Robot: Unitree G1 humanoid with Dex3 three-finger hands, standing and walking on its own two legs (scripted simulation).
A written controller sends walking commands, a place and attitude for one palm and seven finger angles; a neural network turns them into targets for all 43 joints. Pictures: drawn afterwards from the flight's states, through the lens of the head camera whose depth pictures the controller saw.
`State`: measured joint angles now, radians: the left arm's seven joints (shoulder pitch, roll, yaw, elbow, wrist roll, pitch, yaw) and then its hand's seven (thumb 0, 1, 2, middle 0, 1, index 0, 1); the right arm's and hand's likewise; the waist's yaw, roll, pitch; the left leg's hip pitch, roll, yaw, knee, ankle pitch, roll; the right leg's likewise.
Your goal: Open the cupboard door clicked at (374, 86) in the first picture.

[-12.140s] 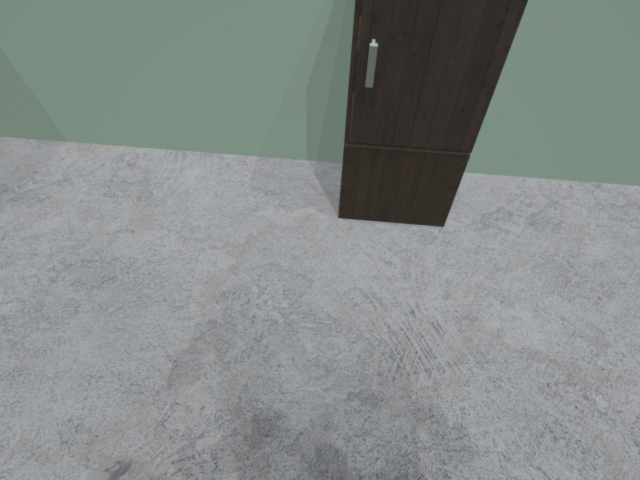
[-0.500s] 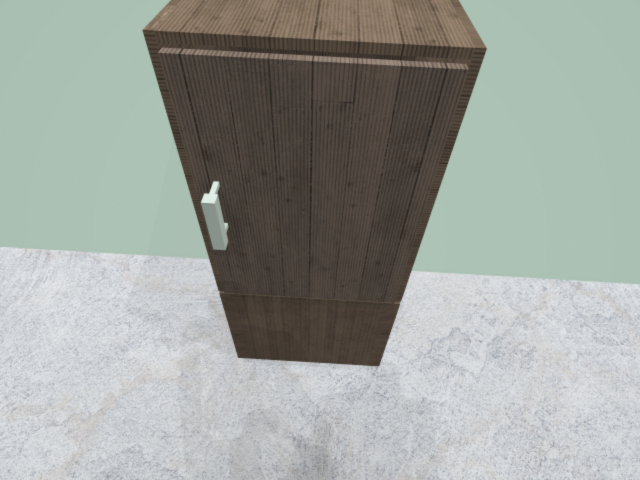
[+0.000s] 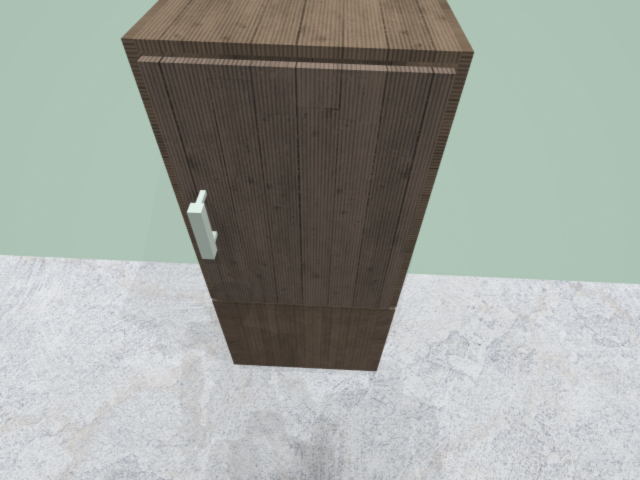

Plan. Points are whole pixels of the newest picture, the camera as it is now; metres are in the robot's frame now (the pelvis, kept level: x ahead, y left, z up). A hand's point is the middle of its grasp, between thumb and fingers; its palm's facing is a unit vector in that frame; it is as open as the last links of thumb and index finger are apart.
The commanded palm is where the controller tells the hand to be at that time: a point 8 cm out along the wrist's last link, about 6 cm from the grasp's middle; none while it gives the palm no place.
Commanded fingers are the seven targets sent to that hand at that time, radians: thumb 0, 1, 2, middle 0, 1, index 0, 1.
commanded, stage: come to a stop and stand still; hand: left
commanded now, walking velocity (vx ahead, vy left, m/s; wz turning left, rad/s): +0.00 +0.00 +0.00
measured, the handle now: (205, 224) +0.54 +0.25 -0.05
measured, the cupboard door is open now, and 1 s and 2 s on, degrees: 0 0 0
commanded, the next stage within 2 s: look again from close up in 0.02 s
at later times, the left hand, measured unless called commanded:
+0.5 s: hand out of the picture +0.01 +0.20 -0.18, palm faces -0.01 -0.98 -0.20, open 7.3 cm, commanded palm none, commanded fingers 0.00 0.90 0.90 -0.20 -0.30 -0.20 -0.30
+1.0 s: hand (156, 417) +0.19 +0.22 -0.02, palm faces +0.04 -1.00 +0.00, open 8.0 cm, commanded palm +0.12 +0.28 -0.07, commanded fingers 0.00 0.53 0.74 -0.23 -0.54 -0.23 -0.54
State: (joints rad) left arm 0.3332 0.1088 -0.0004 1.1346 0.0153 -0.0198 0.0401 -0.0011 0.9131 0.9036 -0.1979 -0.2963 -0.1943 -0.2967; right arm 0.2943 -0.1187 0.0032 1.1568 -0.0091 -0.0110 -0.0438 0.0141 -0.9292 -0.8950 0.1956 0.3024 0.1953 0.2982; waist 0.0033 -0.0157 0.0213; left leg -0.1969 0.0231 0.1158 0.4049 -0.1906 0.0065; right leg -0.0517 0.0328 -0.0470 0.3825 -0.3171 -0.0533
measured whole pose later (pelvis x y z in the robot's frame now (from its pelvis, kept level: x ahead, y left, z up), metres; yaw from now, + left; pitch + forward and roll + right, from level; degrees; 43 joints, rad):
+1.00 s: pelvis -0.04 +0.04 -0.06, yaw +0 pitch +9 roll +0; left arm 0.27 0.17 0.14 0.24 -0.23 -0.48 -0.19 0.00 0.75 0.83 -0.21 -0.40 -0.20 -0.40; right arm 0.19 -0.24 -0.03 0.65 0.01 -0.23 -0.01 0.01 -0.91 -0.89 0.20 0.30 0.20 0.30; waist -0.03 -0.01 -0.14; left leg -0.71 -0.03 0.08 0.91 -0.37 0.06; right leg -0.65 0.00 -0.05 0.95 -0.46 -0.03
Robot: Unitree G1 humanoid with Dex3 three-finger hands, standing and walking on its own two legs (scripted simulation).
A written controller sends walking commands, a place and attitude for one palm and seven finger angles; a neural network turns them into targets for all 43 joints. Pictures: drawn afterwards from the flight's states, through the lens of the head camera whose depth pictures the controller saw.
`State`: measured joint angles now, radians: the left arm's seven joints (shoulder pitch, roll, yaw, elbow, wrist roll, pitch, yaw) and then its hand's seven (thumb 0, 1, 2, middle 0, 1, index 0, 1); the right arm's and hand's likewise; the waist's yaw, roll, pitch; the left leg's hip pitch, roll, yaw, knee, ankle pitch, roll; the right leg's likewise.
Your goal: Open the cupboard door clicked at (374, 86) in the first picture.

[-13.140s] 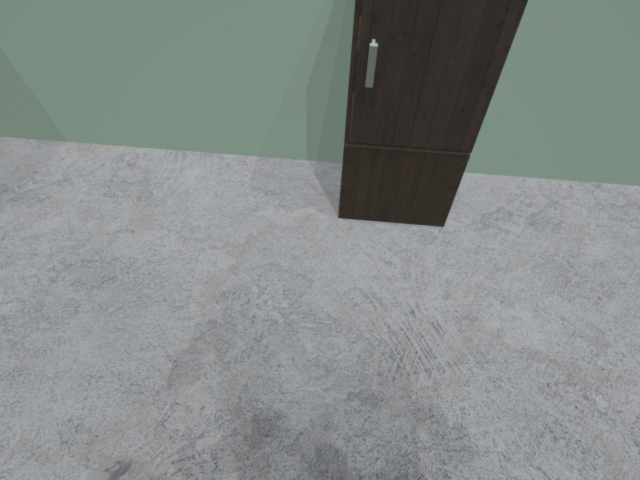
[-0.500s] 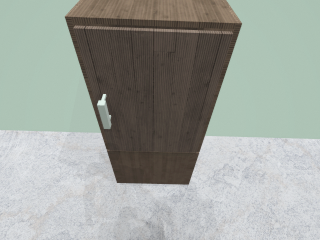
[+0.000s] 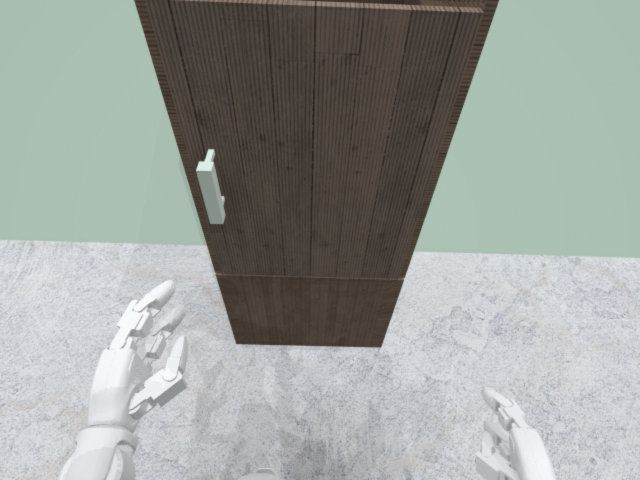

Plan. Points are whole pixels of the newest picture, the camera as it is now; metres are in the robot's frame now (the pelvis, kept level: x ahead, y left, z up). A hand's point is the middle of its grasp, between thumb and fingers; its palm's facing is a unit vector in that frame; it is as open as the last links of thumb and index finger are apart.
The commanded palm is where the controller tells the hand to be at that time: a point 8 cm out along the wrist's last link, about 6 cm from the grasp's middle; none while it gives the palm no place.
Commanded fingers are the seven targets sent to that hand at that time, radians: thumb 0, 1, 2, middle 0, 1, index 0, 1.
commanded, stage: raise the hand with hooked fingers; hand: left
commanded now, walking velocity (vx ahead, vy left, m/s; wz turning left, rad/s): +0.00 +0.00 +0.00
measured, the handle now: (214, 186) +0.59 +0.21 +0.01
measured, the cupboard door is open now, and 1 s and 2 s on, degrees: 0 0 0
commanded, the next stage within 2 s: move the hooked fingers beside the handle in 1.80 s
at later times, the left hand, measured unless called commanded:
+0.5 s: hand (158, 386) +0.24 +0.21 -0.01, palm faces -0.01 -1.00 +0.01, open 10.8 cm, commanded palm +0.21 +0.27 +0.00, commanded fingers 0.00 -0.06 0.49 -0.27 -0.92 -0.27 -0.92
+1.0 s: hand (99, 357) +0.26 +0.28 +0.02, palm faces +0.06 -1.00 -0.05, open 13.6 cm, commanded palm +0.24 +0.33 +0.02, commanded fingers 0.00 -0.50 0.30 -0.30 -1.20 -0.30 -1.20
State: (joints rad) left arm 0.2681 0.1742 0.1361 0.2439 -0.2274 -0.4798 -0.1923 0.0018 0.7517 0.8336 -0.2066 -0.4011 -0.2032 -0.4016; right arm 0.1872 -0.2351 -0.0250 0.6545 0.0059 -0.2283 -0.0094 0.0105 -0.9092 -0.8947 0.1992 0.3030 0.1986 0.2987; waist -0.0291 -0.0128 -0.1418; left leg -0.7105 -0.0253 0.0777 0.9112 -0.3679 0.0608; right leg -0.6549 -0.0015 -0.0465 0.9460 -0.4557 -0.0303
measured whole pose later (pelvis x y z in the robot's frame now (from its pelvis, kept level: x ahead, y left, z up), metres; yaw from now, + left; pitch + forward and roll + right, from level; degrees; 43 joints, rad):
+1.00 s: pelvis +0.00 +0.02 -0.03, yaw +0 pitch +16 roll -5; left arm 0.16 0.36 0.34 0.23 -0.34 -0.38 -0.38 -0.01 -0.40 0.35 -0.29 -1.14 -0.29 -1.14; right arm 0.24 -0.25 0.03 0.52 0.03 -0.18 -0.05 0.01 -0.91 -0.89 0.20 0.30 0.20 0.30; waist 0.00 0.03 -0.15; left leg -0.94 0.00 0.02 1.12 -0.46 0.09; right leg -0.82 0.02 -0.10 1.05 -0.51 -0.01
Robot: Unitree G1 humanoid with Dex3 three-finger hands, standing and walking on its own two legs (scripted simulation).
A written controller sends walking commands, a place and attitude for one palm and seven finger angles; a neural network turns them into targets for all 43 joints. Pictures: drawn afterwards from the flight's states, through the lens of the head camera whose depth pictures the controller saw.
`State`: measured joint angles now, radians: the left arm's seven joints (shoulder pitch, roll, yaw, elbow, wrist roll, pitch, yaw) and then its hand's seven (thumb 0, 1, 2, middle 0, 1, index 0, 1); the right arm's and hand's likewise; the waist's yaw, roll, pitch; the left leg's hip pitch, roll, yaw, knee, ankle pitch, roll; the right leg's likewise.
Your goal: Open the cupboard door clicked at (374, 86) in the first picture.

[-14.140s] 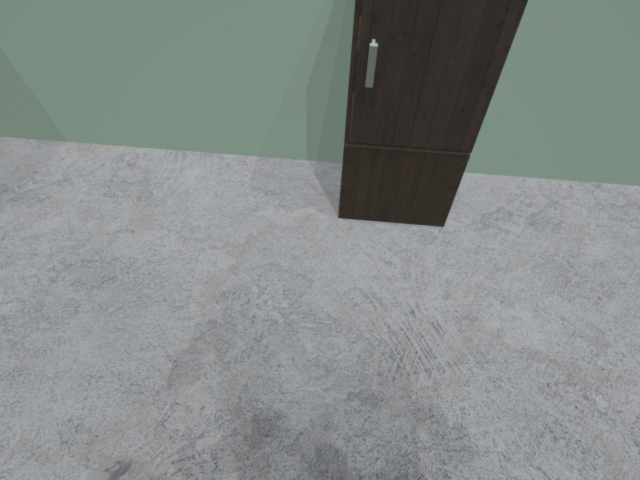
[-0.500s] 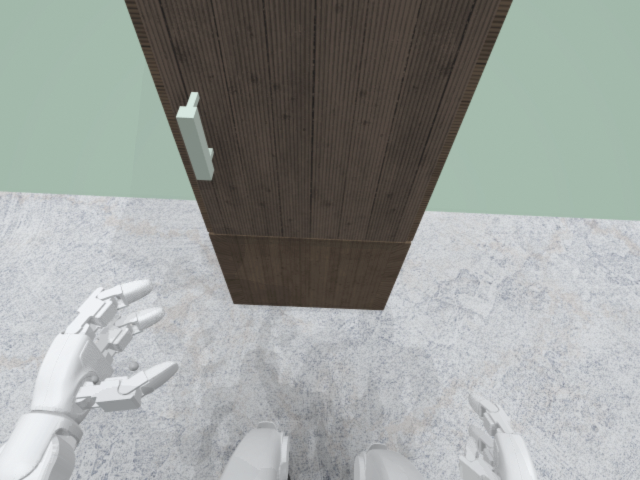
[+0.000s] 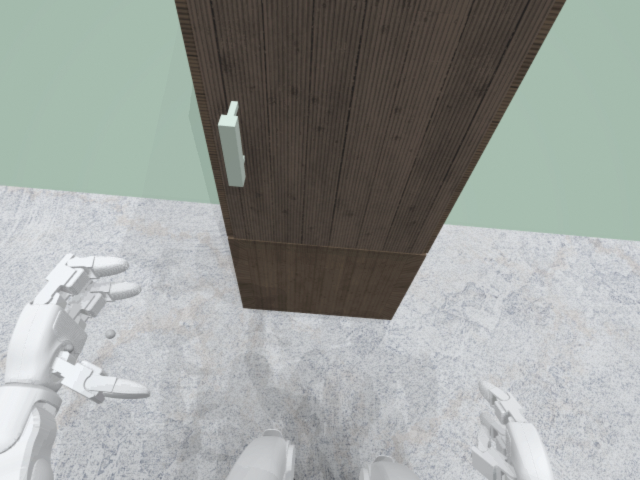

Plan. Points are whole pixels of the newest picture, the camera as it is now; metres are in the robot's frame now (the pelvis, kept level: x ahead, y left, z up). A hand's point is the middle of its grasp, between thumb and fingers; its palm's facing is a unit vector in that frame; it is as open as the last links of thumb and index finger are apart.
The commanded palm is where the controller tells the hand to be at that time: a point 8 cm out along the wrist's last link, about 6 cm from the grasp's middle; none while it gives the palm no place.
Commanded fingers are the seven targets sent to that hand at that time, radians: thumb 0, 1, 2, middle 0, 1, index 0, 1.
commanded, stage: raise the hand with hooked fingers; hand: left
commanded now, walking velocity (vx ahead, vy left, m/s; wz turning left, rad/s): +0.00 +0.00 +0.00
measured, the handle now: (235, 144) +0.58 +0.18 +0.04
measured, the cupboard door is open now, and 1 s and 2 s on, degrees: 0 0 0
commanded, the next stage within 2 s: move the hooked fingers beside the handle in 0.80 s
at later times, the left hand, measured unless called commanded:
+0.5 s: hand (109, 307) +0.29 +0.27 +0.05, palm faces -0.01 -1.00 -0.03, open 14.0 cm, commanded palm +0.26 +0.32 +0.06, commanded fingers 0.00 -0.50 0.30 -0.30 -1.20 -0.30 -1.20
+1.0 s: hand (118, 302) +0.29 +0.26 +0.05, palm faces +0.04 -1.00 -0.03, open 14.0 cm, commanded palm +0.28 +0.30 +0.06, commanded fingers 0.00 -0.50 0.30 -0.30 -1.20 -0.30 -1.20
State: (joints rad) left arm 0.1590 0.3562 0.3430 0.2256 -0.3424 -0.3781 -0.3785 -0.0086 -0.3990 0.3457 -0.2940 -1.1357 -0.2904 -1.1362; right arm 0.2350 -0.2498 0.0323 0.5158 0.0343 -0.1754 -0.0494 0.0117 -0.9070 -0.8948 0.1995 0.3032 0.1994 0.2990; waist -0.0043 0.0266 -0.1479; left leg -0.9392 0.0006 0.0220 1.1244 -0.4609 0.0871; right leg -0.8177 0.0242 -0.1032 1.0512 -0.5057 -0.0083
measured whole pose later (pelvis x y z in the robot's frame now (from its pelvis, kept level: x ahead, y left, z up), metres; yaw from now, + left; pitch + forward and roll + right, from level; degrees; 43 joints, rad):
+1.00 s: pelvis +0.00 -0.02 +0.00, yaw +0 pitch +16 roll -4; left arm -0.04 0.42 0.42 0.48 -0.36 -0.36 -0.50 -0.01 -0.50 0.30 -0.30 -1.20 -0.30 -1.20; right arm 0.26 -0.27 0.04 0.54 0.05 -0.15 -0.06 0.01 -0.91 -0.89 0.20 0.30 0.20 0.30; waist -0.01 0.03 -0.14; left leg -0.93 0.01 0.01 1.11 -0.46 0.06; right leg -0.81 0.04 -0.11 1.04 -0.51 -0.03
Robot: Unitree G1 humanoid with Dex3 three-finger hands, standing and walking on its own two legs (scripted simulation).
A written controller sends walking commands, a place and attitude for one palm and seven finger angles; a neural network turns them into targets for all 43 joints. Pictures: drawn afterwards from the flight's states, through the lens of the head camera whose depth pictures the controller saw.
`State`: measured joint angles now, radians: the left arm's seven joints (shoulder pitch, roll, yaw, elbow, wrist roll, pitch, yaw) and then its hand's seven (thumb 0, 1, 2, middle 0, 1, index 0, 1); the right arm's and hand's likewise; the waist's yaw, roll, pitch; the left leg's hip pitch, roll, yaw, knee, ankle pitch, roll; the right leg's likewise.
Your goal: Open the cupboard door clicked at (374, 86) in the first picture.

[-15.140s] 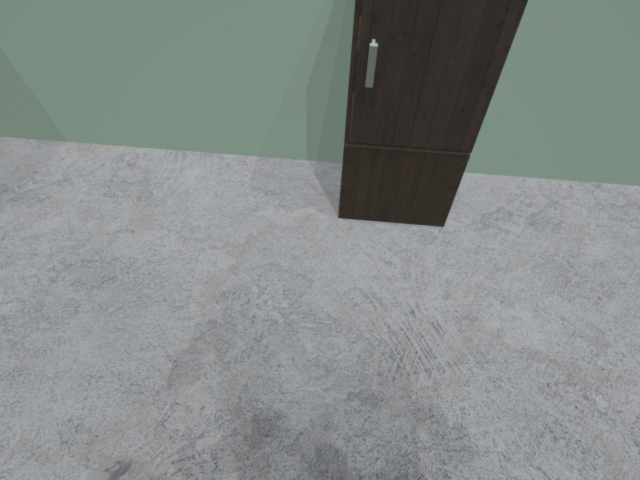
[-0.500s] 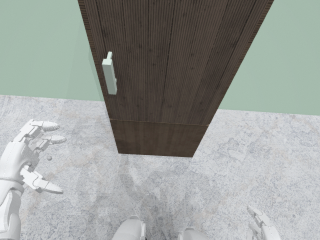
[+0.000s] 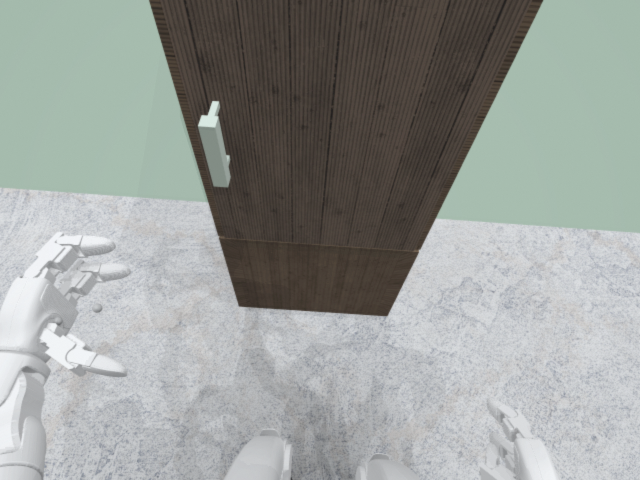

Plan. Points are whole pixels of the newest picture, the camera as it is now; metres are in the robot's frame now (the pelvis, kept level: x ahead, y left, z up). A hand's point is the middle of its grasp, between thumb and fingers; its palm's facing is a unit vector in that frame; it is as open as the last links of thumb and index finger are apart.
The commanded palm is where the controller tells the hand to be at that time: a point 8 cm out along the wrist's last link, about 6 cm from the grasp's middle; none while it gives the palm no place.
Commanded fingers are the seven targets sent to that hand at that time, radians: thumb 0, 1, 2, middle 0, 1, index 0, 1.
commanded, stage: move the hooked fingers beside the handle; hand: left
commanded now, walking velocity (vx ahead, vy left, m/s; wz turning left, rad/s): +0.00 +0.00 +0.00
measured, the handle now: (218, 144) +0.58 +0.20 +0.04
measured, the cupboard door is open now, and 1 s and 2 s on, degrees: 0 0 0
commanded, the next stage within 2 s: none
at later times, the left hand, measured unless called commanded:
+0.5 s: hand (130, 246) +0.37 +0.27 +0.04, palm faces +0.02 -1.00 -0.02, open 14.0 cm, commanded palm +0.36 +0.31 +0.05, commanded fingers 0.00 -0.50 0.30 -0.30 -1.20 -0.30 -1.20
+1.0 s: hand (152, 208) +0.44 +0.26 +0.04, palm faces +0.01 -1.00 -0.01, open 14.0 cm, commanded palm +0.43 +0.30 +0.04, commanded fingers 0.00 -0.50 0.30 -0.30 -1.20 -0.30 -1.20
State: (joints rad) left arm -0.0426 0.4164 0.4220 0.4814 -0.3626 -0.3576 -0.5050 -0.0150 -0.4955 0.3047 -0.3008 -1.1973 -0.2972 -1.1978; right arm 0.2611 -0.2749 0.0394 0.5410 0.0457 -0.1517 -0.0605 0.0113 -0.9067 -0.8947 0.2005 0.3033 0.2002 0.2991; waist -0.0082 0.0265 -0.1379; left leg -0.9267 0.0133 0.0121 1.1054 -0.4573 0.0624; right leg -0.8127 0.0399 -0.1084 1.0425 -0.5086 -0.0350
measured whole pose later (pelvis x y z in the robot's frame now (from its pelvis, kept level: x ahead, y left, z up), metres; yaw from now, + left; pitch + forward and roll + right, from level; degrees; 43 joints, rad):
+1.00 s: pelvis +0.00 +0.01 -0.01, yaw -2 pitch +21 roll -5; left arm -0.65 0.55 0.44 1.05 -0.19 -0.41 -0.42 -0.02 -0.50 0.30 -0.30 -1.20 -0.30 -1.20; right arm 0.34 -0.28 0.04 0.61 0.03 0.00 -0.04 0.01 -0.91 -0.89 0.20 0.30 0.20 0.30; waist -0.10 0.02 -0.13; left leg -1.06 0.02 0.03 1.15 -0.47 0.08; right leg -0.95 0.05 -0.09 1.08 -0.51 -0.02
